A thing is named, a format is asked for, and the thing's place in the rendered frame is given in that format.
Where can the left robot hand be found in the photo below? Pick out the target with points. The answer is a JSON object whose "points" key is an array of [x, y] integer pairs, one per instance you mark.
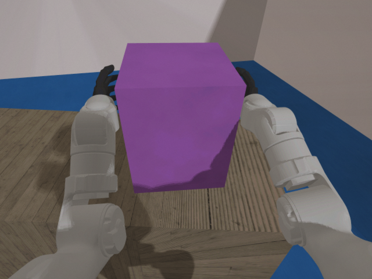
{"points": [[103, 81]]}

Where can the left robot forearm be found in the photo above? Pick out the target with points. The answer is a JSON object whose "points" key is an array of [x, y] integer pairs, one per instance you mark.
{"points": [[92, 151]]}

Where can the right robot hand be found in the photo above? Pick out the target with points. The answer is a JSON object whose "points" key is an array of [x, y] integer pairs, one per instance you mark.
{"points": [[249, 81]]}

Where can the robot right upper arm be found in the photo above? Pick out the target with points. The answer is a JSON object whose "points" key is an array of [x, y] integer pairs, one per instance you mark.
{"points": [[315, 219]]}

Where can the carton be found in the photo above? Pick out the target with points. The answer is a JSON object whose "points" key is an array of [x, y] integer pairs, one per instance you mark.
{"points": [[179, 106]]}

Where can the right robot forearm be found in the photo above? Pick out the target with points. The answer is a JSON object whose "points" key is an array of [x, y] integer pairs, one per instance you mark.
{"points": [[292, 165]]}

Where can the pedestal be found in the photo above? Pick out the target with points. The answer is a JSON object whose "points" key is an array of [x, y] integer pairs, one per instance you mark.
{"points": [[231, 232]]}

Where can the robot left upper arm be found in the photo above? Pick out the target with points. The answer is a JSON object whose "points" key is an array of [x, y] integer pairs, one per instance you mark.
{"points": [[88, 235]]}

